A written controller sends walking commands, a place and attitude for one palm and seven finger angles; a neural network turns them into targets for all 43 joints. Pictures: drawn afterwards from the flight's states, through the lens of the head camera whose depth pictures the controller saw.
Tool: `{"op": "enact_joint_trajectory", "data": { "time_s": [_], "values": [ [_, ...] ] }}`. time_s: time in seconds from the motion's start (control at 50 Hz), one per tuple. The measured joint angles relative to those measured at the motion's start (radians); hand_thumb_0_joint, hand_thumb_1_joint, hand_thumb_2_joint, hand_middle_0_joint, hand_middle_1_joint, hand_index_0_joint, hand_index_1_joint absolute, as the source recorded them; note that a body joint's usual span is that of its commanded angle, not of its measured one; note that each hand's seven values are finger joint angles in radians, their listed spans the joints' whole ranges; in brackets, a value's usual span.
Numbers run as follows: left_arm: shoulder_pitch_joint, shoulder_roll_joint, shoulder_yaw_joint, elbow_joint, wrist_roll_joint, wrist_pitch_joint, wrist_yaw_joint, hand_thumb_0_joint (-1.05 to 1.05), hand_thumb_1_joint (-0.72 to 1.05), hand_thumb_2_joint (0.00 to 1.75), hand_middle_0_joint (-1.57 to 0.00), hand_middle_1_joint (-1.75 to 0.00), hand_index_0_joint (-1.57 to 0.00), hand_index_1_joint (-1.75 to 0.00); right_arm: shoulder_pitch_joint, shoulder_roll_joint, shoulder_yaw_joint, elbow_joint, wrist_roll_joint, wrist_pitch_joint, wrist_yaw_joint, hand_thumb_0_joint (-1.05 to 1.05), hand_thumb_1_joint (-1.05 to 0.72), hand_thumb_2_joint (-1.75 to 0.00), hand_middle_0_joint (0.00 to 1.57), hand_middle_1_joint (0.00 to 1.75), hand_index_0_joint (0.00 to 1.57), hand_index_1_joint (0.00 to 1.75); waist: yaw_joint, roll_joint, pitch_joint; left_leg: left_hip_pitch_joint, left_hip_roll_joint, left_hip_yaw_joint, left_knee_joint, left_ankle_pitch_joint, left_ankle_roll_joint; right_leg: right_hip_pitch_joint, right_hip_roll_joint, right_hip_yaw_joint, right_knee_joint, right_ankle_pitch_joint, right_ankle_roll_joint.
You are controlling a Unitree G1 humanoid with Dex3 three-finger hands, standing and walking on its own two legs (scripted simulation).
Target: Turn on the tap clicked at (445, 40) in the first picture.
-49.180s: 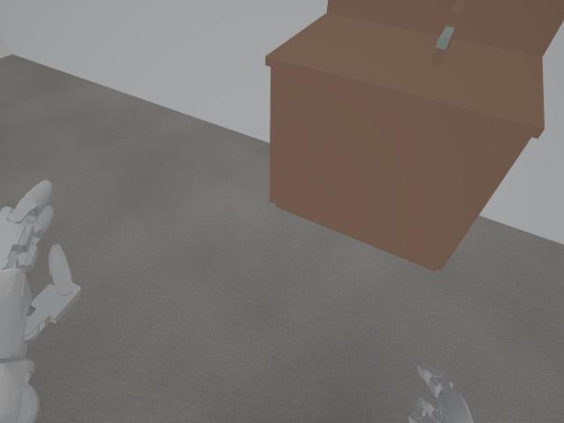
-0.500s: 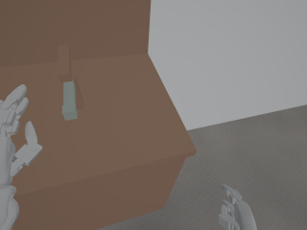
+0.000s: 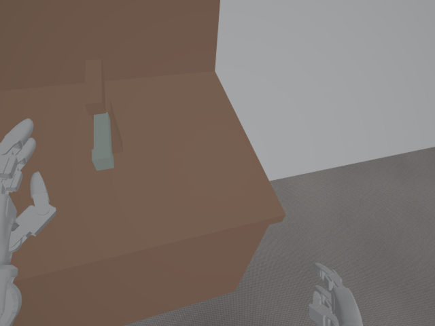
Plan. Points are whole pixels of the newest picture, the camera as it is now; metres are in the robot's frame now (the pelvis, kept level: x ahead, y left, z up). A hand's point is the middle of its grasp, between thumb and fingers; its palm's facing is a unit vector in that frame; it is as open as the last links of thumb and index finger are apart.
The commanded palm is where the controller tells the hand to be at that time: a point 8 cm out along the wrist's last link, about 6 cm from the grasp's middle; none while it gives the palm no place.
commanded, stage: look again from close up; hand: left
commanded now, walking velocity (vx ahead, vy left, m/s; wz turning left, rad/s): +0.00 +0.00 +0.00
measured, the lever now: (103, 158) +0.34 +0.23 +0.12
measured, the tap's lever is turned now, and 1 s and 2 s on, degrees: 0 0 0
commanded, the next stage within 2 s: turn the palm inward beside the body in 0.12 s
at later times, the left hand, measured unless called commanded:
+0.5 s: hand (72, 220) +0.22 +0.22 +0.15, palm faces +0.31 -0.88 -0.35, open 7.4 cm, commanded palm +0.15 +0.27 +0.18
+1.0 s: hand (77, 218) +0.21 +0.21 +0.16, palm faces +0.46 -0.83 -0.31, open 7.4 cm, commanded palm +0.15 +0.24 +0.18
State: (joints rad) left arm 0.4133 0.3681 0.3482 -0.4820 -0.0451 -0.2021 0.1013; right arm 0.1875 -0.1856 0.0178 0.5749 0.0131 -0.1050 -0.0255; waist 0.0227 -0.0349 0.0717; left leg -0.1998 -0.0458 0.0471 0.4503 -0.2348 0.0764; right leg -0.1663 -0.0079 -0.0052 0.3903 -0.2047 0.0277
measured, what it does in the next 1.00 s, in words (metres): shifts its weight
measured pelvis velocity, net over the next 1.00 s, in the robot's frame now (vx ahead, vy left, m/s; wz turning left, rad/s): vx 0.01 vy -0.08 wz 0.06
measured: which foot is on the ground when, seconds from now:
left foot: down 0.00-1.00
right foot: down 0.00-1.00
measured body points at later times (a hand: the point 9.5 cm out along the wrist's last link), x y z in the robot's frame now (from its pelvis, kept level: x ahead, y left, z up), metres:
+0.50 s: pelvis -0.02 -0.02 -0.01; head -0.01 -0.03 +0.44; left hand +0.19 +0.27 +0.17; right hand +0.20 -0.23 -0.08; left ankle +0.01 +0.06 -0.74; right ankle +0.00 -0.14 -0.74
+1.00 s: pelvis +0.01 -0.08 -0.02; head +0.00 -0.10 +0.43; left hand +0.18 +0.25 +0.18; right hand +0.21 -0.30 -0.11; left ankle +0.01 +0.06 -0.74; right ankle +0.00 -0.14 -0.74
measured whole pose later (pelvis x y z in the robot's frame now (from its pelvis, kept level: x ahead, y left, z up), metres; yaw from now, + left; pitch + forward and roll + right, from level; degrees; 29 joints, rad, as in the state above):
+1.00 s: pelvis +0.01 -0.08 -0.02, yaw +3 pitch +1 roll +0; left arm 0.34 0.40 0.41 -0.39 -0.23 0.06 0.02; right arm 0.18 -0.26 0.01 0.68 0.05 -0.13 -0.07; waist 0.06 0.05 -0.06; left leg -0.33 0.00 -0.04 0.65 -0.34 -0.02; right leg -0.30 0.06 -0.07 0.64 -0.37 -0.08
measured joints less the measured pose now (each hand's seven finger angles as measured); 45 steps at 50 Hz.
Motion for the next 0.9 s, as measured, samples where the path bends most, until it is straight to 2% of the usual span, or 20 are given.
{"op": "enact_joint_trajectory", "data": {
  "time_s": [0.22,0.24,0.26,0.28,0.32,0.36,0.4,0.44,0.48,0.52,0.58,0.62,0.68,0.78,0.9],
  "values": [
    [0.010,-0.009,-0.004,0.005,0.000,0.007,0.004,0.01,0.89,0.90,-0.20,-0.30,-0.21,-0.30,0.008,-0.006,-0.005,0.009,0.002,0.005,-0.005,0.01,-0.90,-0.89,0.21,0.30,0.20,0.30,0.002,0.006,-0.001,0.001,0.000,-0.005,0.000,0.002,0.000,0.006,0.000,-0.005,-0.007,0.003,0.000],
    [-0.032,0.029,-0.015,0.011,0.013,0.008,0.002,0.01,0.89,0.90,-0.21,-0.30,-0.21,-0.30,0.031,-0.018,0.016,-0.022,0.019,0.011,-0.029,0.01,-0.90,-0.89,0.20,0.30,0.20,0.30,0.009,0.009,0.001,-0.015,0.000,-0.014,0.018,-0.002,0.001,-0.009,0.006,-0.003,0.018,-0.017,0.009],
    [-0.110,0.085,-0.014,0.042,0.040,0.007,-0.018,0.01,0.89,0.90,-0.21,-0.30,-0.21,-0.30,0.051,-0.022,0.023,-0.034,0.005,0.003,-0.040,0.01,-0.90,-0.89,0.20,0.30,0.20,0.30,0.025,0.002,0.004,-0.028,-0.009,-0.024,0.033,-0.005,-0.001,-0.025,0.006,-0.001,0.057,-0.024,-0.009],
    [-0.192,0.125,-0.012,0.085,0.035,0.021,-0.036,0.01,0.89,0.90,-0.21,-0.30,-0.21,-0.30,0.058,-0.024,0.022,-0.024,-0.009,-0.001,-0.031,0.01,-0.90,-0.89,0.20,0.30,0.20,0.30,0.035,-0.005,0.000,-0.038,-0.020,-0.033,0.041,-0.005,-0.007,-0.039,-0.003,-0.007,0.086,-0.041,-0.024],
    [-0.305,0.133,0.021,0.146,-0.020,0.102,-0.076,0.01,0.89,0.90,-0.21,-0.30,-0.21,-0.30,0.038,-0.032,0.027,0.022,-0.019,0.003,0.003,0.01,-0.90,-0.89,0.20,0.30,0.20,0.30,0.045,-0.006,-0.020,-0.047,-0.030,-0.037,0.043,0.001,-0.015,-0.060,-0.012,-0.008,0.118,-0.062,-0.031],
    [-0.340,0.094,0.055,0.170,-0.071,0.200,-0.096,0.01,0.89,0.90,-0.21,-0.30,-0.21,-0.30,0.005,-0.039,0.031,0.055,-0.009,0.019,0.027,0.01,-0.90,-0.89,0.21,0.30,0.20,0.30,0.045,0.003,-0.043,-0.046,-0.030,-0.024,0.038,0.003,-0.016,-0.073,-0.015,-0.003,0.134,-0.068,-0.031],
    [-0.307,0.052,0.052,0.157,-0.069,0.273,-0.108,0.01,0.89,0.90,-0.20,-0.30,-0.21,-0.30,-0.021,-0.047,0.029,0.055,-0.004,0.030,0.044,0.01,-0.90,-0.89,0.21,0.30,0.20,0.30,0.035,0.022,-0.060,-0.055,-0.026,-0.016,0.048,0.000,-0.015,-0.083,-0.012,0.002,0.142,-0.069,-0.023],
    [-0.233,0.027,0.017,0.122,-0.049,0.300,-0.113,0.01,0.90,0.90,-0.20,-0.30,-0.20,-0.30,-0.045,-0.051,0.028,0.039,-0.001,0.041,0.052,0.01,-0.90,-0.89,0.21,0.30,0.20,0.30,0.020,0.037,-0.068,-0.070,-0.018,-0.014,0.067,-0.007,-0.017,-0.097,-0.004,0.003,0.155,-0.070,-0.024],
    [-0.154,0.014,-0.022,0.084,-0.044,0.280,-0.106,0.01,0.90,0.90,-0.20,-0.30,-0.20,-0.30,-0.063,-0.047,0.026,0.023,-0.005,0.045,0.047,0.01,-0.90,-0.89,0.21,0.30,0.20,0.30,0.012,0.040,-0.069,-0.087,-0.010,-0.015,0.087,-0.013,-0.024,-0.114,0.003,0.001,0.174,-0.075,-0.032],
    [-0.100,0.013,-0.046,0.063,-0.054,0.230,-0.087,0.01,0.90,0.90,-0.20,-0.30,-0.20,-0.30,-0.069,-0.040,0.022,0.015,-0.009,0.040,0.034,0.01,-0.90,-0.89,0.21,0.30,0.20,0.30,0.014,0.034,-0.072,-0.105,0.000,-0.022,0.110,-0.020,-0.033,-0.129,0.013,-0.006,0.193,-0.081,-0.042],
    [-0.096,0.025,-0.041,0.068,-0.057,0.166,-0.034,0.01,0.89,0.90,-0.21,-0.30,-0.21,-0.30,-0.065,-0.035,0.017,0.025,-0.006,0.027,0.014,0.01,-0.90,-0.89,0.21,0.30,0.20,0.30,0.033,0.028,-0.073,-0.125,0.013,-0.044,0.145,-0.031,-0.050,-0.138,0.026,-0.029,0.215,-0.092,-0.060],
    [-0.131,0.029,-0.016,0.098,-0.058,0.149,-0.005,0.01,0.89,0.90,-0.21,-0.30,-0.21,-0.30,-0.060,-0.040,0.018,0.044,-0.002,0.021,0.002,0.01,-0.90,-0.89,0.21,0.30,0.20,0.30,0.044,0.033,-0.075,-0.135,0.019,-0.065,0.166,-0.038,-0.061,-0.137,0.033,-0.050,0.225,-0.100,-0.071],
    [-0.195,0.031,0.015,0.156,-0.067,0.179,0.002,0.01,0.89,0.90,-0.21,-0.30,-0.21,-0.30,-0.056,-0.053,0.024,0.074,0.010,0.018,-0.019,0.01,-0.90,-0.89,0.20,0.30,0.20,0.30,0.055,0.053,-0.076,-0.138,0.026,-0.093,0.186,-0.046,-0.073,-0.128,0.040,-0.078,0.232,-0.109,-0.084],
    [-0.225,0.045,0.011,0.199,-0.096,0.265,-0.049,0.01,0.89,0.90,-0.20,-0.30,-0.20,-0.30,-0.052,-0.066,0.024,0.101,0.025,0.006,-0.049,0.01,-0.90,-0.89,0.20,0.30,0.20,0.30,0.058,0.091,-0.084,-0.135,0.043,-0.110,0.202,-0.060,-0.090,-0.115,0.058,-0.094,0.231,-0.120,-0.093],
    [-0.152,0.049,0.023,0.147,-0.148,0.267,-0.078,0.01,0.89,0.90,-0.20,-0.30,-0.21,-0.30,-0.040,-0.063,0.002,0.109,0.031,-0.011,-0.051,0.01,-0.90,-0.89,0.20,0.30,0.20,0.30,0.040,0.098,-0.104,-0.137,0.057,-0.101,0.211,-0.087,-0.106,-0.122,0.072,-0.084,0.240,-0.141,-0.100]
  ]
}}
